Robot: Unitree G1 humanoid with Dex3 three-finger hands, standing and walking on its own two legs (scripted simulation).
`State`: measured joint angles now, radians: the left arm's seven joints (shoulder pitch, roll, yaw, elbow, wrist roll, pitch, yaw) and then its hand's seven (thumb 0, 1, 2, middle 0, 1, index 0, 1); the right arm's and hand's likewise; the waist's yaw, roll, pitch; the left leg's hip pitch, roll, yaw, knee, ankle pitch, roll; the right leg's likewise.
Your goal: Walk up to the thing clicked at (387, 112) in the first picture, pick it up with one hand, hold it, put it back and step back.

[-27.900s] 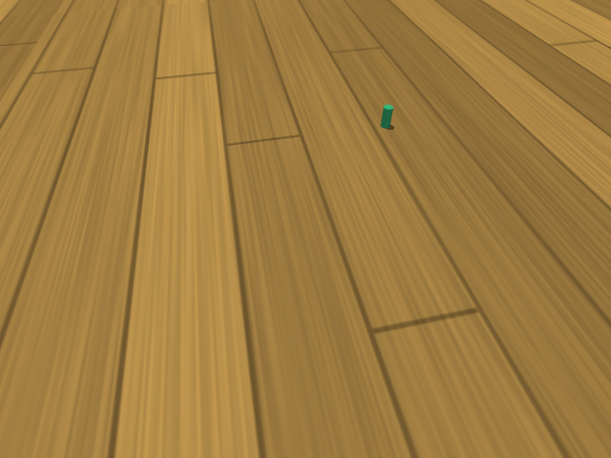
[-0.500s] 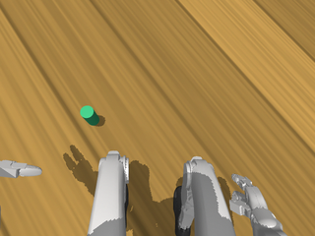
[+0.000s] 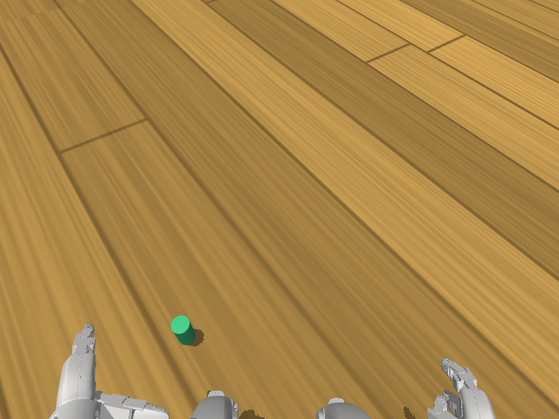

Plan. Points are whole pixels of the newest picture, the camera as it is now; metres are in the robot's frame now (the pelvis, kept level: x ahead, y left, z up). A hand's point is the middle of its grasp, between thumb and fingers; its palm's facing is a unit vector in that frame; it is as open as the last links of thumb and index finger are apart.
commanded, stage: home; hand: left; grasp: from the side
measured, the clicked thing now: (183, 330) +0.43 +0.27 -0.63
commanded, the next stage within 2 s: stand in 1.72 s
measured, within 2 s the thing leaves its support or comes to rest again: neither
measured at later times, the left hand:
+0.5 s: hand (131, 414) +0.16 +0.19 -0.02, palm faces +0.14 -0.94 -0.31, open 17.5 cm
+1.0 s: hand (141, 417) +0.15 +0.17 -0.02, palm faces +0.13 -0.95 -0.29, open 17.6 cm
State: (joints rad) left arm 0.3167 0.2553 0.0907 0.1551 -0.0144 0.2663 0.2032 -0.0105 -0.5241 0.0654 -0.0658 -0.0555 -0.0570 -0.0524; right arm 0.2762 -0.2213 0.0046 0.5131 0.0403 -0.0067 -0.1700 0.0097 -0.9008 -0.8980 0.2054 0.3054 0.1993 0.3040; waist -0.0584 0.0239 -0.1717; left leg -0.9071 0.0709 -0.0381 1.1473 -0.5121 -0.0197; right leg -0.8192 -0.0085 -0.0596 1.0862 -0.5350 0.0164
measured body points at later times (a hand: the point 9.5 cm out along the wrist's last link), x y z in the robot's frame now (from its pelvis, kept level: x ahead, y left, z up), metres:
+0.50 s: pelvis +0.00 +0.00 +0.03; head +0.02 +0.00 +0.48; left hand +0.15 +0.24 +0.00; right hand +0.17 -0.23 -0.04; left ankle +0.02 +0.13 -0.66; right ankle +0.00 -0.14 -0.66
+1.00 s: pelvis -0.01 -0.01 +0.03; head +0.01 -0.01 +0.48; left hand +0.14 +0.22 +0.00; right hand +0.15 -0.25 -0.04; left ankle +0.02 +0.13 -0.66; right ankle +0.00 -0.14 -0.66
